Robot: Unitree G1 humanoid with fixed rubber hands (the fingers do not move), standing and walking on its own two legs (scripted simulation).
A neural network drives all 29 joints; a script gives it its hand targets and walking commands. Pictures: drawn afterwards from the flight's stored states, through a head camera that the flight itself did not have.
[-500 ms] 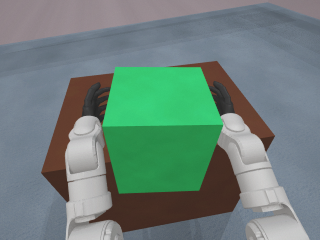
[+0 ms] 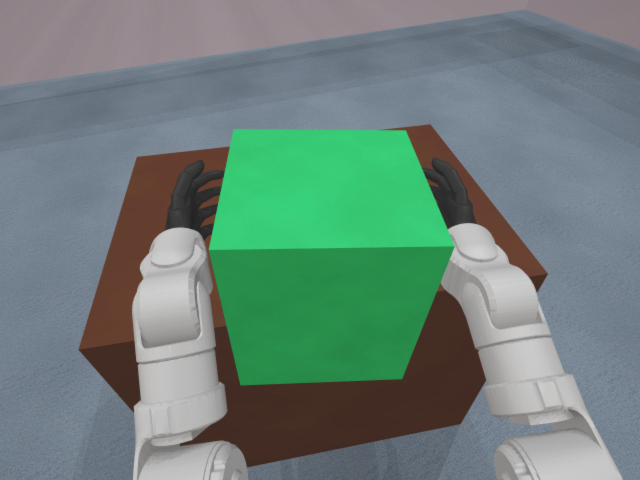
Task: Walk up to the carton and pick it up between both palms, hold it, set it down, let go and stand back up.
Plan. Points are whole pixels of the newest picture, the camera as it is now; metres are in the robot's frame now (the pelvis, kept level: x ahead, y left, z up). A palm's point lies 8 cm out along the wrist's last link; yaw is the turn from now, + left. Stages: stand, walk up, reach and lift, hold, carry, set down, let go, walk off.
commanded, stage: hold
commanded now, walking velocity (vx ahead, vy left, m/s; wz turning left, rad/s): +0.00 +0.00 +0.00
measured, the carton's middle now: (321, 260) +0.35 +0.01 +0.11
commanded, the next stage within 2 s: none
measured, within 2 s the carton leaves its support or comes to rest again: neither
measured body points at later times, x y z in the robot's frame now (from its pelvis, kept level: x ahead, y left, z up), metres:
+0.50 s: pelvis +0.00 -0.01 +0.00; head -0.03 +0.00 +0.45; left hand +0.36 +0.16 +0.18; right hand +0.36 -0.15 +0.17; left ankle +0.04 +0.11 -0.76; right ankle -0.04 -0.10 -0.76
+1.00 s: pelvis +0.00 -0.01 +0.00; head -0.02 -0.01 +0.45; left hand +0.35 +0.15 +0.18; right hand +0.36 -0.15 +0.16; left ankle +0.04 +0.11 -0.76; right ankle -0.04 -0.10 -0.76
